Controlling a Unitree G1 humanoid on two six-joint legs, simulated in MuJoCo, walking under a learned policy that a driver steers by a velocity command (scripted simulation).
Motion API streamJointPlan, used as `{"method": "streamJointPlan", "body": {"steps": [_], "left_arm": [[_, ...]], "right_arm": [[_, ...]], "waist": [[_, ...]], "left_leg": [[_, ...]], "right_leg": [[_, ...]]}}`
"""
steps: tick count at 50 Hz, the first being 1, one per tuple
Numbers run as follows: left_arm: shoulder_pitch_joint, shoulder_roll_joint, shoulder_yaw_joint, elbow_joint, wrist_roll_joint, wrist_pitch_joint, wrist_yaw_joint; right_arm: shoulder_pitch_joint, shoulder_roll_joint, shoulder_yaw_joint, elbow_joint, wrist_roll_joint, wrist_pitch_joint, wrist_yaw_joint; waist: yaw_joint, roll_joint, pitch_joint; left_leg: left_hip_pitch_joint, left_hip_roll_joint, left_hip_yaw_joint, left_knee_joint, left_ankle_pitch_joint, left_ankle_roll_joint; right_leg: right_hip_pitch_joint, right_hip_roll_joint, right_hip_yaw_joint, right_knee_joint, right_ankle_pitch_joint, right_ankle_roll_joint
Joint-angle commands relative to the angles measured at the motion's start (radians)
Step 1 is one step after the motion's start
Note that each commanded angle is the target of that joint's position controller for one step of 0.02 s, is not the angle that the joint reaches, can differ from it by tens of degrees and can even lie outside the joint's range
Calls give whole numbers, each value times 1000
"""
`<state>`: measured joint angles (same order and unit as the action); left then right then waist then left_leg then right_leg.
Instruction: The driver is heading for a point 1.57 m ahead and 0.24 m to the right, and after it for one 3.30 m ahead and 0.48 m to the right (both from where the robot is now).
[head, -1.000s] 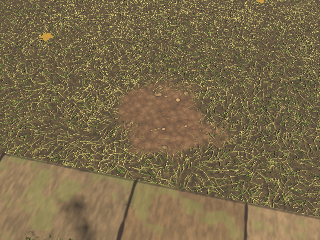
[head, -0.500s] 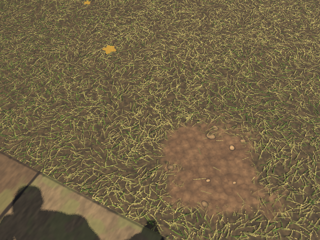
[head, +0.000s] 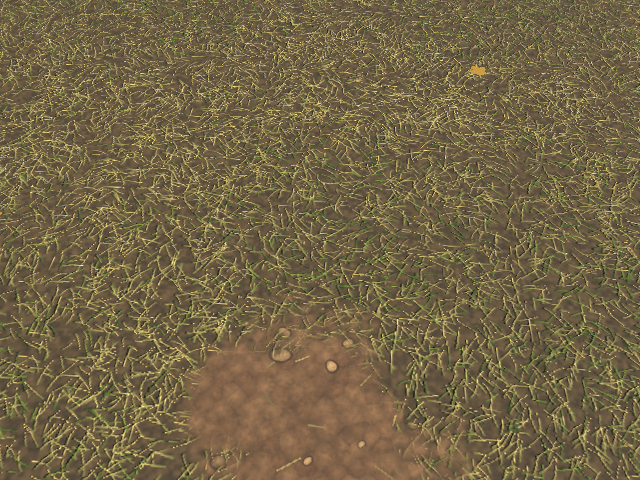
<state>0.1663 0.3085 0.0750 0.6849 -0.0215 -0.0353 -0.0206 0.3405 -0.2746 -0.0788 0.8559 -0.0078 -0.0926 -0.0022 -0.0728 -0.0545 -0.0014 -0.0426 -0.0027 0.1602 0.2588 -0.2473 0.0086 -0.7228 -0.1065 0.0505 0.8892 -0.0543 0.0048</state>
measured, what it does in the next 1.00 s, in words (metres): walks ahead, turning right: right foot, then left foot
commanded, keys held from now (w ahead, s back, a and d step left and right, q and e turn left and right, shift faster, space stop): w+e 0.32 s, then w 0.62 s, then no key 0.06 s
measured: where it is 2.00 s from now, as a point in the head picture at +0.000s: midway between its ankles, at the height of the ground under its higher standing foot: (374, 362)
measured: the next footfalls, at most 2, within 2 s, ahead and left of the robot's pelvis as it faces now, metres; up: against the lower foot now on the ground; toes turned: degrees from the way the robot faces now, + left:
right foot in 0.18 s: +0.26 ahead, -0.15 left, +0.00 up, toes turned -10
left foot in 0.70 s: +0.58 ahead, -0.01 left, +0.00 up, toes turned -17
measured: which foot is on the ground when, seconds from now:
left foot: down 0.00-0.20, up 0.22-0.68, down 0.70-1.00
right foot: up 0.00-0.16, down 0.18-0.72, up 0.74-1.00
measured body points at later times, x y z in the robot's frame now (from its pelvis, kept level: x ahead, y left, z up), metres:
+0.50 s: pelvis +0.26 -0.08 +0.00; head +0.29 -0.10 +0.45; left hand +0.41 +0.17 -0.10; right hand +0.38 -0.38 -0.09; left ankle +0.47 +0.07 -0.68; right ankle +0.22 -0.15 -0.74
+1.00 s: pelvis +0.54 -0.09 +0.00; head +0.57 -0.08 +0.45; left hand +0.79 +0.11 -0.10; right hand +0.49 -0.36 -0.11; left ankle +0.54 +0.00 -0.74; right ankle +0.62 -0.30 -0.68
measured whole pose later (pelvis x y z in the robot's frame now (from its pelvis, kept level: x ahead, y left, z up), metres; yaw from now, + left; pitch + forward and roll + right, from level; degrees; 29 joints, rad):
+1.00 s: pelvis +0.54 -0.09 +0.00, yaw -18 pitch +2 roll +1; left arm 0.18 0.29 0.05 0.69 0.00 -0.06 0.00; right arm 0.35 -0.26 -0.04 0.83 0.00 -0.08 0.02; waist -0.06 -0.05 0.01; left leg -0.11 -0.06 0.03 0.27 -0.19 0.06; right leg -0.68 -0.11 0.05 0.84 -0.09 0.01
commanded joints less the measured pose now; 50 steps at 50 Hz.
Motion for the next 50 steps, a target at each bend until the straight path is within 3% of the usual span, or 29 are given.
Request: {"method": "streamJointPlan", "body": {"steps": [1, 4, 6, 7, 8, 9, 10, 11, 12, 13, 14, 15, 17, 19, 24, 29, 32, 33, 34, 35, 36, 37, 38, 39, 40, 42, 44, 47, 50], "left_arm": [[-92, -3, -14, -98, 1, -10, -22], [-155, 14, -11, -141, -3, -7, -39], [-142, 41, 1, -157, 1, -4, -45], [-87, 65, 16, -151, 3, 0, -44], [50, 105, 41, -118, 2, 2, -39], [220, 173, 77, -73, 0, 10, -21], [245, 305, 101, -70, -7, 11, -5], [270, 270, 81, -107, -3, -4, -10], [254, 200, 58, -92, 9, -17, -18], [213, 171, 50, -88, 6, -24, -17], [138, 141, 40, -99, 6, -26, -15], [84, 113, 29, -116, 17, -27, -12], [48, 106, 26, -123, 23, -33, -6], [66, 111, 25, -103, 19, -41, 3], [134, 119, 23, -49, 12, -41, 21], [208, 136, 27, 2, 4, -36, 19], [217, 143, 31, 21, 5, -23, 23], [204, 145, 31, 21, 4, -18, 24], [192, 132, 26, 18, 5, -14, 25], [183, 96, 9, 3, 16, -15, 26], [290, 31, -12, -14, 10, -29, 27], [282, 45, -16, -14, 6, -42, 26], [201, 119, 3, -25, -12, -48, 21], [128, 120, 1, -42, -12, -49, 19], [86, 110, 1, -52, 3, -49, 18], [115, 86, 4, -40, 12, -37, 18], [134, 57, -1, -31, 13, -28, 20], [55, 40, -8, -53, 21, -31, 25], [-28, 4, -20, -64, 26, -45, 16]], "right_arm": [[-69, -163, -33, -69, 10, -11, -8], [-36, -194, -43, -50, 26, 5, -7], [-36, -221, -50, -48, 32, 19, -10], [-37, -239, -55, -49, 35, 26, -13], [-46, -241, -54, -52, 38, 34, -17], [-27, -211, -42, -60, 27, 32, -22], [50, -80, 2, -120, -17, 13, -11], [-4, -105, 10, -141, 4, -29, 2], [-116, -172, -10, -171, 46, -47, 11], [-142, -155, 0, -180, 45, -56, 9], [-140, -150, -1, -168, 21, -56, 0], [-119, -163, -10, -161, 7, -45, -4], [-89, -149, -12, -152, 1, -18, -1], [-102, -117, -3, -149, -7, -2, -2], [-274, -72, 22, -182, 0, -7, 10], [-387, -94, 20, -223, 17, -22, 35], [-360, -113, 12, -229, 16, -29, 44], [-315, -122, 6, -220, 15, -32, 43], [-216, -147, -10, -192, 11, -34, 38], [-64, -194, -26, -167, -1, -37, 31], [69, -284, -51, -145, -14, -31, 27], [118, -227, -38, -118, 13, -23, 36], [64, -173, -19, -125, 26, -17, 34], [0, -149, -10, -139, 17, -9, 30], [-52, -126, 0, -144, 8, -4, 30], [-101, -104, 11, -149, -3, -9, 31], [-97, -118, 7, -138, 4, -17, 29], [-71, -147, -1, -114, 9, -17, 19], [-55, -151, 2, -92, 11, -1, 8]], "waist": [[9, 106, 61], [-1, 110, 84], [27, 134, 57], [64, 153, 11], [146, 142, -63], [222, 95, -155], [143, -188, -230], [175, -151, -418], [203, -58, -305], [170, -25, -196], [121, 34, -125], [78, 19, -98], [43, 8, -83], [42, 13, -64], [115, -13, -8], [162, -22, 44], [140, -48, 41], [110, -57, 23], [58, -44, -38], [-10, -3, -171], [-8, 215, -332], [-25, 338, -358], [-32, 232, -205], [-14, 155, -112], [12, 117, -31], [62, 151, -2], [78, 153, -5], [64, 119, 12], [41, 118, 23]], "left_leg": [[-27, 265, -69, -104, 297, 149], [62, 297, -36, -67, 345, 125], [105, 302, 1, 33, 605, 104], [113, 295, 23, 138, 788, 93], [77, 267, 55, 325, 889, 71], [-104, 230, 67, 582, 762, 31], [-572, 79, 47, 978, -67, -36], [-713, -18, -207, 1150, -353, -37], [-809, 33, -256, 1162, -267, -17], [-805, 70, -243, 1090, -186, -2], [-745, 105, -242, 1004, -130, -4], [-662, 131, -249, 943, -94, -7], [-587, 136, -238, 879, -61, -25], [-577, 129, -217, 798, 6, -50], [-546, 95, -200, 448, 329, -60], [-554, 62, -201, 293, 324, -23], [-521, 45, -188, 245, 202, 19], [-451, 26, -165, 221, 176, 38], [-305, 4, -142, 193, 191, 65], [-54, 100, -231, 237, 245, 123], [339, 321, -608, 217, 124, 272], [412, 390, -891, 66, -97, 318], [307, 371, -812, 36, -232, 272], [178, 335, -691, 21, -214, 237], [46, 292, -602, -15, -137, 228], [-90, 236, -502, -66, -2, 217], [-130, 220, -426, -97, 111, 231], [-113, 209, -342, -120, 256, 232], [-130, 151, -210, -74, 553, 184]], "right_leg": [[24, -2, -36, -134, 85, -16], [25, 13, -70, -212, 7, -52], [106, 62, -121, -239, -95, -90], [200, 105, -154, -245, -145, -113], [388, 158, -179, -303, -112, -144], [688, 155, -113, -320, -63, -185], [1052, -122, 397, -363, -139, -342], [1148, -243, 802, -551, -267, -440], [1092, -215, 672, -580, -229, -373], [949, -173, 537, -574, -160, -340], [796, -131, 435, -578, -67, -311], [677, -102, 368, -596, 23, -298], [565, -79, 319, -637, 100, -304], [506, -64, 248, -661, 165, -304], [495, -12, 139, -677, 71, -238], [604, -77, 198, -636, -8, -230], [691, -115, 236, -576, 91, -208], [699, -105, 228, -531, 188, -193], [690, -58, 192, -419, 335, -170], [588, -2, 140, -200, 304, -134], [230, 142, 42, 176, -24, -51], [28, 188, 90, 342, -518, -32], [-72, 127, 113, 415, -474, -38], [-77, 74, 69, 398, -390, -43], [-57, 41, 44, 327, -324, -40], [43, -2, 39, 241, -245, -29], [65, -10, 20, 193, -203, -13], [21, -21, 9, 43, -62, 12], [120, 20, -37, -181, 89, 16]]}}
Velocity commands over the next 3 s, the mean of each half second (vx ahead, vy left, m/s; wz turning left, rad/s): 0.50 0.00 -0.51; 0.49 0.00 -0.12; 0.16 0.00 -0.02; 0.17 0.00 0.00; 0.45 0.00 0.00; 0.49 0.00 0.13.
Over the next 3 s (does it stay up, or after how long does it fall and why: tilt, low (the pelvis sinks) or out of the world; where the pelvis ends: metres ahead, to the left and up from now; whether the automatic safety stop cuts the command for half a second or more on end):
stays up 1.32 -0.35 -0.01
